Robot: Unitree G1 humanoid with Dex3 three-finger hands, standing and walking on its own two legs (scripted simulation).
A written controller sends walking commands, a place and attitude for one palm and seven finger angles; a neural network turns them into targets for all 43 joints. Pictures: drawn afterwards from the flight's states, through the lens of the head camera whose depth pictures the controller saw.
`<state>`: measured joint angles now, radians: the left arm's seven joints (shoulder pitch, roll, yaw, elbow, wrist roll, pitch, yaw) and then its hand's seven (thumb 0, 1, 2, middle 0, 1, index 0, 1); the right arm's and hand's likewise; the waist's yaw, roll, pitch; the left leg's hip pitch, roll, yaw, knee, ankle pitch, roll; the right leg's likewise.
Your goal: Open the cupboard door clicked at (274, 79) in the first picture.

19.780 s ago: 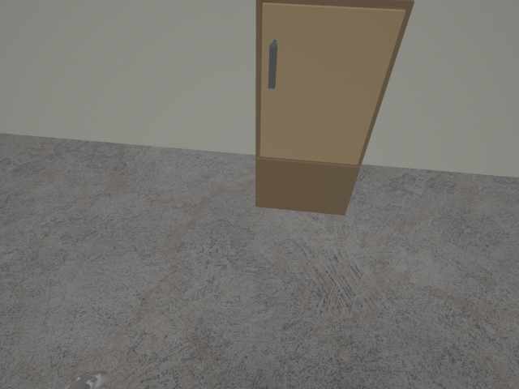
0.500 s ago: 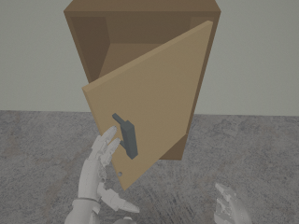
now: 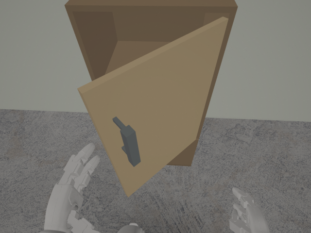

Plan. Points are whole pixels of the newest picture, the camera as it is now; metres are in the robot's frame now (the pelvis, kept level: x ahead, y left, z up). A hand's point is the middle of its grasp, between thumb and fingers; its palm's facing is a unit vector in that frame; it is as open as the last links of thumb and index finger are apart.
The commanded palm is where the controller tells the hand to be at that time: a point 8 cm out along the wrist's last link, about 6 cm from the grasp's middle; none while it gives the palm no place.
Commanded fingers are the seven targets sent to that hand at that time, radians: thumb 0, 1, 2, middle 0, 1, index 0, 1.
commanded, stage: draw the hand back to the body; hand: left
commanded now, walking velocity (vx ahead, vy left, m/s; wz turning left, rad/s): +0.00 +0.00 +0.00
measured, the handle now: (126, 142) +0.32 +0.09 +0.08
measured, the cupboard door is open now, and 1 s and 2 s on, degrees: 45 45 45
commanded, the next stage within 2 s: step back with the hand held close in 1.62 s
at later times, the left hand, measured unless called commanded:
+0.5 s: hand (63, 194) +0.18 +0.18 +0.12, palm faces -0.03 -1.00 -0.06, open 16.3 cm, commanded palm +0.15 +0.24 +0.14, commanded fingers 0.00 -0.36 0.36 -0.16 -0.30 -0.16 -0.30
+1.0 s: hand (4, 160) +0.21 +0.27 +0.19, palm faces +0.32 -0.87 -0.37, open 12.0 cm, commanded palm +0.16 +0.31 +0.21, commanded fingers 0.00 0.51 0.74 -0.19 -0.30 -0.19 -0.30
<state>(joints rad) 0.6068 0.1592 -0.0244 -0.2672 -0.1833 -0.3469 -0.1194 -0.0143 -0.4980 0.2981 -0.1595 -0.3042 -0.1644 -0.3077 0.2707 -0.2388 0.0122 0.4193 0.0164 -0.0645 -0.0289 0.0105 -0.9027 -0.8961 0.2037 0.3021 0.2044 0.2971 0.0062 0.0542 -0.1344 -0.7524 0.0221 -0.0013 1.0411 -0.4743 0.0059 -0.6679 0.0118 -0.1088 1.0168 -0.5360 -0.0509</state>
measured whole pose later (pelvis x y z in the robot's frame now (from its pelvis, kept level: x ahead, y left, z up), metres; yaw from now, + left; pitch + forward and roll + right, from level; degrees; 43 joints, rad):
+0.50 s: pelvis +0.00 +0.02 +0.02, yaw +0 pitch +6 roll -2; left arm 0.59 0.25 0.09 -0.36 -0.27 -0.18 -0.20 -0.01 -0.49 0.30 -0.15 -0.30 -0.15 -0.30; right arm 0.29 -0.24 0.04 0.44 0.05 -0.11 -0.07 0.01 -0.90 -0.90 0.20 0.30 0.21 0.30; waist 0.02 0.07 -0.14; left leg -0.61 0.02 0.00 0.94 -0.44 0.03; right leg -0.51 0.02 -0.10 0.88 -0.48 -0.03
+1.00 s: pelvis +0.02 +0.04 +0.06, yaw -2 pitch -2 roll -1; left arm 0.54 0.33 0.20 -0.44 -0.04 -0.04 0.13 0.00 0.18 0.59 -0.18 -0.30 -0.18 -0.30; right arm 0.24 -0.22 0.08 0.57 0.01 -0.11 -0.09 0.01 -0.90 -0.90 0.21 0.30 0.21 0.30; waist 0.05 0.06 -0.03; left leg -0.24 -0.02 0.06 0.57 -0.30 0.06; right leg -0.16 -0.01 -0.04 0.51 -0.31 0.01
